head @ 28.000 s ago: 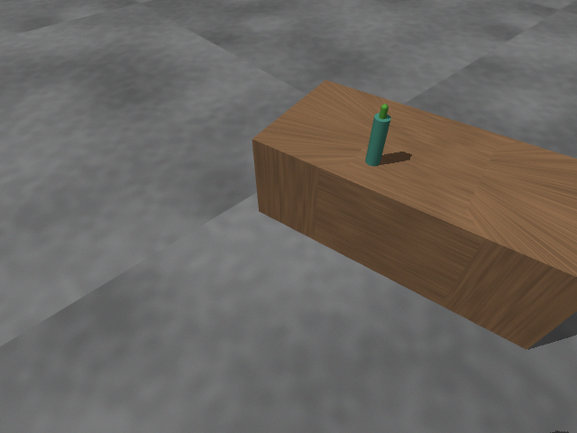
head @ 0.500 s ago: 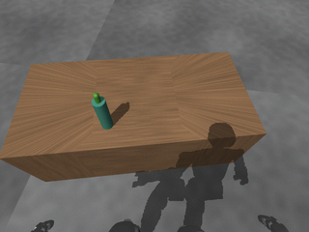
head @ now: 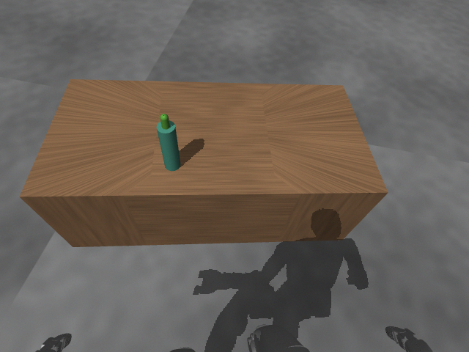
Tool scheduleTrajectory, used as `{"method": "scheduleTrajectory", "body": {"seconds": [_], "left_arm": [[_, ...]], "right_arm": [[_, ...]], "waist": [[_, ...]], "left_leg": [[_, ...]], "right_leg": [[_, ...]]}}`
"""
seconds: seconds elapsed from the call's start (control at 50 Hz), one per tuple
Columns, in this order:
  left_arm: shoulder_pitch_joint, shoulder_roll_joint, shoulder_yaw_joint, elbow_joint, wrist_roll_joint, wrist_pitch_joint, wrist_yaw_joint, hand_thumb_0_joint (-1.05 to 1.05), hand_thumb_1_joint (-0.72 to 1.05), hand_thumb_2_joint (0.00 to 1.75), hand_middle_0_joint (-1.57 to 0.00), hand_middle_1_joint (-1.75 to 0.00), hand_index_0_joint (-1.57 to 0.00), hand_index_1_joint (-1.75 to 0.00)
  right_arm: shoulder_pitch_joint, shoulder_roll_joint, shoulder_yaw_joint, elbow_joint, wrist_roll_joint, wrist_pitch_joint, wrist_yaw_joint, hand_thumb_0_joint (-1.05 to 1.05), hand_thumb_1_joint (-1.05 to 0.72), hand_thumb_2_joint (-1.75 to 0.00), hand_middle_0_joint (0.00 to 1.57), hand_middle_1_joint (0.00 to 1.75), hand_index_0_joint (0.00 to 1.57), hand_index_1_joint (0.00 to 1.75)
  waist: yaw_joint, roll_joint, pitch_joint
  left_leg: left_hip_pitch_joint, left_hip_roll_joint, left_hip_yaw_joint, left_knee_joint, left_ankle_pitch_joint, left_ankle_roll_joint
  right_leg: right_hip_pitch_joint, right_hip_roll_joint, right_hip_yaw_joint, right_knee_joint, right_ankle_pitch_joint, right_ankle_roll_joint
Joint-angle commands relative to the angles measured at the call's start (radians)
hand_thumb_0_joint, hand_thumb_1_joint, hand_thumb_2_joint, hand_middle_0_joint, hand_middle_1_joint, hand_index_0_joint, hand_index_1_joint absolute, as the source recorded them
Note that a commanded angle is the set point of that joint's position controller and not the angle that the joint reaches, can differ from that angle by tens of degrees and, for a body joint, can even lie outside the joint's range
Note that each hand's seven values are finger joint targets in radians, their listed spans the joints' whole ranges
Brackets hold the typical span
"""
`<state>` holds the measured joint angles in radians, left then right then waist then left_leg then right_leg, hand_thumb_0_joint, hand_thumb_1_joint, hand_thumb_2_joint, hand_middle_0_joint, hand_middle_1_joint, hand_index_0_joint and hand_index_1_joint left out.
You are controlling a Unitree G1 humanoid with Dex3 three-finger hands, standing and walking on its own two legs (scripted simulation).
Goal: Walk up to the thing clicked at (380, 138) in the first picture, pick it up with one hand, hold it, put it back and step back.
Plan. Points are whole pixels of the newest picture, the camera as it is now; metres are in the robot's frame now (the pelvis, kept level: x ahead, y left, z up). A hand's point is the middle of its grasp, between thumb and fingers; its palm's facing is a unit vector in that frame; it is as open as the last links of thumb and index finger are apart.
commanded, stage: step back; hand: left
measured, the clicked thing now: (168, 142) +0.72 +0.19 -0.23
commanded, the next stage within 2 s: none
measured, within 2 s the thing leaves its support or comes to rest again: neither
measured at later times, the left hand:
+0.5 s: hand out of the picture -0.04 +0.24 -0.15, palm faces +0.02 -0.91 -0.42, open 7.4 cm
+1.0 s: hand out of the picture -0.27 +0.20 -0.14, palm faces -0.01 -0.90 -0.43, open 7.4 cm
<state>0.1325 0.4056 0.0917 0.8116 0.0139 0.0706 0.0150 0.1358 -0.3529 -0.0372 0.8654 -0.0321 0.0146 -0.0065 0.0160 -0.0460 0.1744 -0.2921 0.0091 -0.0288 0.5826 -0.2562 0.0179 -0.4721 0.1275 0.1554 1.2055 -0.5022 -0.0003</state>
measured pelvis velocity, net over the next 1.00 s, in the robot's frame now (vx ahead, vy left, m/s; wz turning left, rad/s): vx -0.33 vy -0.08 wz -0.02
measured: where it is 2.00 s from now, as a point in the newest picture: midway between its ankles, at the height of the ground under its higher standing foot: outside the picture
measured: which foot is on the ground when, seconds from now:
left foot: down 0.00-0.22, up 0.24-0.48, down 0.50-0.88, up 0.90-1.00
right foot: up 0.00-0.16, down 0.18-0.52, up 0.54-0.84, down 0.86-1.00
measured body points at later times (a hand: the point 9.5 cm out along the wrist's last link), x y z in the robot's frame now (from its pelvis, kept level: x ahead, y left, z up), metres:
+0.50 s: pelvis -0.16 -0.03 -0.01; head -0.10 -0.03 +0.43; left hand -0.04 +0.29 -0.12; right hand -0.07 -0.35 -0.13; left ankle -0.17 +0.08 -0.73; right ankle -0.10 -0.16 -0.73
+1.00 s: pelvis -0.33 -0.08 +0.00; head -0.29 -0.10 +0.44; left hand -0.27 +0.24 -0.11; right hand -0.21 -0.39 -0.13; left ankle -0.29 +0.08 -0.66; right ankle -0.33 -0.19 -0.73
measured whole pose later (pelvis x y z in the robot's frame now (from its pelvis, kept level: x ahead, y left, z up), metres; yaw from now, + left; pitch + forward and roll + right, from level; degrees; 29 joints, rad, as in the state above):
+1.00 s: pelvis -0.33 -0.08 +0.00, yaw -1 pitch -2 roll +2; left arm 0.22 0.35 0.06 0.89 0.04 0.05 0.01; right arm 0.13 -0.41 -0.05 0.85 -0.01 0.06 -0.02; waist 0.04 0.02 0.14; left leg -0.55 -0.11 -0.15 1.12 -0.45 -0.01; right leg -0.28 -0.01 0.03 0.66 -0.34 -0.02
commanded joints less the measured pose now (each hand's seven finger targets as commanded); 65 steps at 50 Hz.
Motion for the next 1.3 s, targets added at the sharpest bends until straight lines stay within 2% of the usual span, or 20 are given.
{"method": "scheduleTrajectory", "body": {"seconds": [0.0, 0.14, 0.18, 0.2, 0.22, 0.28, 0.44, 0.48, 0.52, 0.58, 0.74, 0.8, 0.84, 0.86, 0.88, 0.94, 1.06, 1.16, 1.22, 1.28], "left_arm": [[0.055, 0.159, 0.048, -0.072, 0.007, -0.025, -0.001, 0.00, 0.90, 0.90, -0.20, -0.30, -0.20, -0.30], [0.211, 0.135, 0.044, 0.014, 0.012, -0.045, -0.012, 0.00, 0.90, 0.90, -0.20, -0.30, -0.20, -0.30], [0.186, 0.266, 0.079, -0.009, 0.037, -0.058, -0.011, 0.00, 0.90, 0.90, -0.20, -0.30, -0.20, -0.30], [0.106, 0.372, 0.097, -0.049, 0.034, -0.052, -0.010, 0.00, 0.90, 0.90, -0.20, -0.30, -0.20, -0.30], [0.044, 0.342, 0.088, -0.075, 0.027, -0.060, -0.005, 0.00, 0.90, 0.90, -0.20, -0.30, -0.20, -0.30], [-0.090, 0.221, 0.058, -0.098, 0.028, -0.059, 0.008, 0.00, 0.90, 0.90, -0.20, -0.30, -0.20, -0.30], [0.002, 0.215, 0.040, -0.101, 0.011, -0.036, 0.019, 0.00, 0.90, 0.90, -0.20, -0.30, -0.20, -0.30], [0.022, 0.173, 0.018, -0.115, 0.003, -0.022, 0.011, 0.00, 0.90, 0.90, -0.20, -0.30, -0.20, -0.30], [-0.046, 0.176, 0.035, -0.122, 0.001, -0.017, 0.028, 0.00, 0.90, 0.90, -0.20, -0.30, -0.20, -0.30], [0.010, 0.169, 0.035, -0.058, -0.014, -0.010, 0.024, 0.00, 0.90, 0.90, -0.20, -0.30, -0.20, -0.30], [0.034, 0.148, 0.025, -0.043, 0.008, -0.035, -0.001, 0.00, 0.90, 0.90, -0.20, -0.30, -0.20, -0.30], [0.185, 0.143, 0.028, 0.032, 0.011, -0.047, -0.002, 0.00, 0.90, 0.90, -0.20, -0.30, -0.20, -0.30], [0.178, 0.258, 0.064, 0.024, 0.035, -0.056, -0.001, 0.00, 0.90, 0.90, -0.20, -0.30, -0.20, -0.30], [0.095, 0.381, 0.087, -0.014, 0.037, -0.050, 0.000, 0.00, 0.90, 0.90, -0.20, -0.30, -0.20, -0.30], [0.030, 0.366, 0.085, -0.044, 0.028, -0.061, 0.007, 0.00, 0.90, 0.90, -0.20, -0.30, -0.20, -0.30], [-0.099, 0.225, 0.048, -0.058, 0.032, -0.064, 0.018, 0.00, 0.90, 0.90, -0.20, -0.30, -0.20, -0.30], [0.084, 0.245, 0.060, -0.019, 0.038, -0.075, 0.019, 0.00, 0.90, 0.90, -0.20, -0.30, -0.20, -0.30], [0.012, 0.247, 0.033, -0.009, 0.028, -0.064, 0.000, 0.00, 0.90, 0.90, -0.20, -0.30, -0.20, -0.30], [-0.074, 0.215, 0.028, -0.001, 0.015, -0.071, -0.001, 0.00, 0.90, 0.90, -0.20, -0.30, -0.20, -0.30], [0.018, 0.175, 0.016, 0.060, 0.000, -0.083, -0.024, 0.00, 0.90, 0.90, -0.20, -0.30, -0.20, -0.30]], "right_arm": [[0.004, -0.270, -0.089, -0.104, 0.002, -0.023, -0.028, 0.00, -0.90, -0.90, 0.20, 0.30, 0.20, 0.30], [-0.037, -0.311, -0.091, -0.131, 0.007, 0.012, -0.018, 0.00, -0.90, -0.90, 0.20, 0.30, 0.20, 0.30], [-0.012, -0.206, -0.062, -0.150, 0.024, 0.017, -0.015, 0.00, -0.90, -0.90, 0.20, 0.30, 0.20, 0.30], [-0.078, -0.215, -0.072, -0.161, 0.023, 0.018, -0.038, 0.00, -0.90, -0.90, 0.20, 0.30, 0.20, 0.30], [-0.069, -0.257, -0.083, -0.142, 0.025, 0.020, -0.038, 0.00, -0.90, -0.90, 0.20, 0.30, 0.20, 0.30], [0.043, -0.240, -0.070, -0.086, 0.038, 0.009, -0.032, 0.00, -0.90, -0.90, 0.20, 0.30, 0.20, 0.30], [0.096, -0.206, -0.064, -0.063, 0.011, -0.008, -0.023, 0.00, -0.90, -0.90, 0.20, 0.30, 0.20, 0.30], [0.119, -0.265, -0.086, -0.051, -0.004, -0.015, -0.024, 0.00, -0.90, -0.90, 0.20, 0.30, 0.20, 0.30], [0.085, -0.414, -0.111, -0.084, -0.004, -0.015, -0.013, 0.00, -0.90, -0.90, 0.20, 0.30, 0.20, 0.30], [-0.036, -0.299, -0.075, -0.080, -0.010, -0.019, -0.027, 0.00, -0.90, -0.90, 0.20, 0.30, 0.20, 0.30], [0.036, -0.283, -0.082, -0.094, -0.009, 0.004, -0.020, 0.00, -0.90, -0.90, 0.20, 0.30, 0.20, 0.30], [-0.040, -0.305, -0.080, -0.107, 0.005, 0.029, -0.014, 0.00, -0.90, -0.90, 0.20, 0.30, 0.20, 0.30], [-0.027, -0.197, -0.047, -0.123, 0.015, 0.031, -0.010, 0.00, -0.90, -0.90, 0.20, 0.30, 0.20, 0.30], [-0.079, -0.206, -0.061, -0.141, 0.016, 0.034, -0.031, 0.00, -0.90, -0.90, 0.20, 0.30, 0.20, 0.30], [-0.077, -0.250, -0.081, -0.133, 0.021, 0.038, -0.032, 0.00, -0.90, -0.90, 0.20, 0.30, 0.20, 0.30], [0.035, -0.226, -0.062, -0.066, 0.028, 0.030, -0.029, 0.00, -0.90, -0.90, 0.20, 0.30, 0.20, 0.30], [-0.034, -0.222, -0.058, -0.076, 0.000, 0.010, -0.015, 0.00, -0.90, -0.90, 0.20, 0.30, 0.20, 0.30], [0.139, -0.220, -0.080, 0.052, 0.006, -0.009, 0.005, 0.00, -0.90, -0.90, 0.20, 0.30, 0.20, 0.30], [0.068, -0.369, -0.099, 0.029, -0.013, -0.027, 0.007, 0.00, -0.90, -0.90, 0.20, 0.30, 0.20, 0.30], [-0.050, -0.262, -0.061, 0.017, -0.014, -0.054, -0.001, 0.00, -0.90, -0.90, 0.20, 0.30, 0.20, 0.30]], "waist": [[-0.022, 0.207, -0.200], [0.025, 0.249, -0.294], [0.009, -0.090, -0.226], [0.066, -0.263, -0.176], [0.032, -0.204, -0.127], [-0.047, -0.092, -0.124], [0.002, -0.131, -0.227], [0.001, 0.020, -0.248], [-0.059, 0.256, -0.236], [0.022, 0.147, -0.181], [-0.037, 0.234, -0.248], [0.031, 0.244, -0.303], [0.025, -0.072, -0.222], [0.079, -0.243, -0.160], [0.044, -0.169, -0.102], [-0.049, -0.040, -0.127], [0.076, -0.127, -0.179], [-0.014, -0.101, -0.180], [-0.072, 0.198, -0.084], [0.012, 0.121, -0.096]], "left_leg": [[0.206, 0.253, -0.200, -0.135, 0.434, 0.234], [0.078, 0.196, -0.140, -0.013, 0.298, 0.148], [-0.277, -0.038, -0.080, 0.216, -0.149, 0.012], [-0.244, -0.111, -0.082, 0.451, -0.383, -0.023], [-0.203, -0.077, -0.168, 0.601, -0.353, -0.030], [-0.167, -0.125, -0.120, 0.644, -0.215, -0.024], [-0.043, -0.050, 0.036, -0.041, -0.108, -0.011], [0.141, 0.086, -0.170, -0.183, 0.221, 0.044], [0.038, 0.404, -0.537, -0.231, 0.444, 0.279], [-0.012, 0.260, -0.272, -0.198, 0.402, 0.210], [0.205, 0.241, -0.207, -0.113, 0.392, 0.220], [0.085, 0.206, -0.151, -0.045, 0.299, 0.150], [-0.275, -0.014, -0.076, 0.181, -0.147, 0.025], [-0.245, -0.101, -0.093, 0.433, -0.364, -0.029], [-0.210, -0.061, -0.200, 0.592, -0.342, -0.037], [-0.194, -0.131, -0.151, 0.663, -0.198, -0.036], [-0.256, -0.038, -0.051, 0.306, -0.291, -0.046], [0.185, -0.047, 0.050, -0.144, -0.150, 0.016], [-0.034, 0.356, -0.582, -0.419, -0.678, 0.237], [-0.001, 0.209, -0.275, -0.307, -0.314, 0.144]], "right_leg": [[-0.019, -0.052, 0.009, -0.082, -0.022, 0.037], [0.333, -0.099, -0.169, -0.797, 0.242, -0.015], [0.409, -0.345, 0.235, -0.836, 0.266, -0.097], [0.146, -0.541, 0.415, -0.911, 0.317, -0.287], [0.052, -0.562, 0.424, -0.921, 0.336, -0.313], [0.105, -0.355, 0.055, -0.770, 0.541, -0.201], [0.386, -0.353, 0.032, -0.571, 0.731, -0.171], [0.178, -0.255, -0.016, -0.446, 0.476, -0.076], [0.042, -0.058, -0.034, -0.100, -0.195, -0.014], [0.022, -0.025, 0.055, 0.116, -0.050, -0.029], [0.085, -0.105, -0.101, -0.394, -0.035, 0.022], [0.315, -0.096, -0.184, -0.766, 0.194, -0.020], [0.384, -0.310, 0.194, -0.850, 0.170, -0.087], [0.086, -0.563, 0.433, -0.945, 0.174, -0.283], [-0.029, -0.598, 0.452, -0.959, 0.180, -0.319], [0.093, -0.358, 0.028, -0.755, 0.555, -0.182], [0.407, -0.408, 0.124, -0.768, 0.247, -0.211], [0.105, -0.339, 0.031, -0.761, -0.055, -0.124], [-0.069, -0.172, -0.088, -0.325, -0.087, -0.003], [0.050, -0.164, -0.085, -0.352, 0.084, -0.013]]}}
